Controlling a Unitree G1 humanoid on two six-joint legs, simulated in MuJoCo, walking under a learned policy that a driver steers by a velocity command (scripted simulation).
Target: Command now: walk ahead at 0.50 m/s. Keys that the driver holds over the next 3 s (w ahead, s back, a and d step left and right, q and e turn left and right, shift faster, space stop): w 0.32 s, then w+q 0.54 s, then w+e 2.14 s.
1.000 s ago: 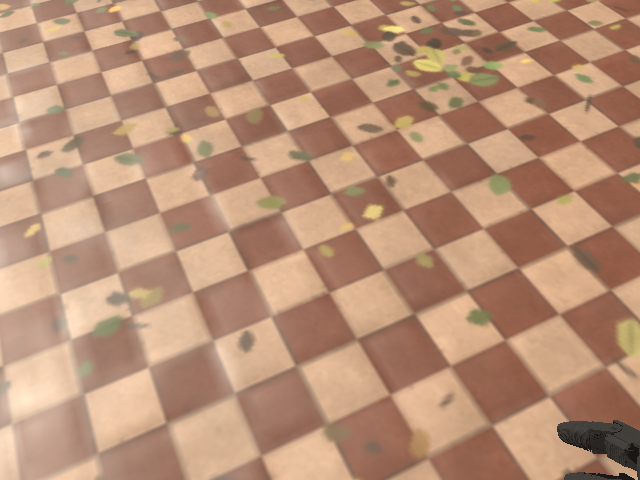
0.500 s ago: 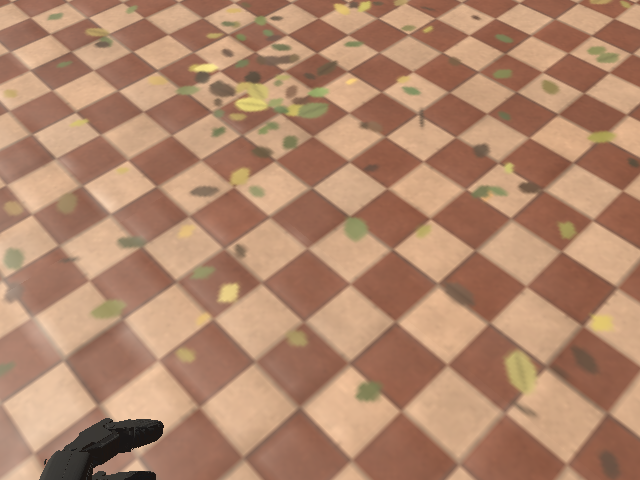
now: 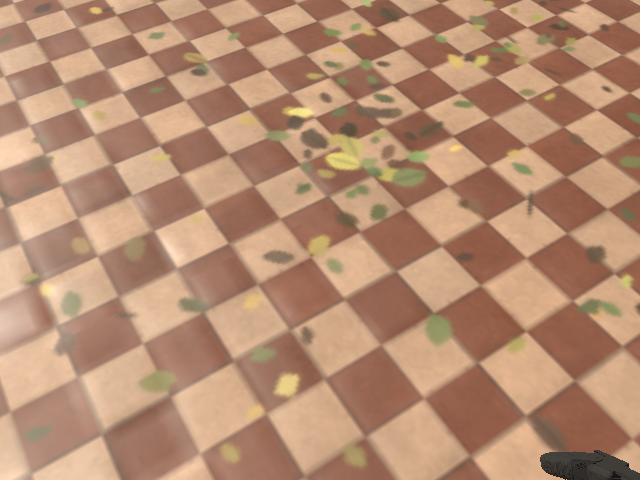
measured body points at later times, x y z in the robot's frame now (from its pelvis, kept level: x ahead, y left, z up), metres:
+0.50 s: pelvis +0.28 +0.01 +0.01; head +0.31 +0.01 +0.46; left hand +0.50 +0.24 -0.08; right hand +0.27 -0.28 -0.13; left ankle +0.16 +0.12 -0.73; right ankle +0.45 -0.13 -0.71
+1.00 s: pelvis +0.54 +0.02 +0.00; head +0.57 +0.04 +0.45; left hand +0.46 +0.30 -0.13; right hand +0.81 -0.14 -0.08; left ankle +0.66 +0.20 -0.71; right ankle +0.45 -0.13 -0.73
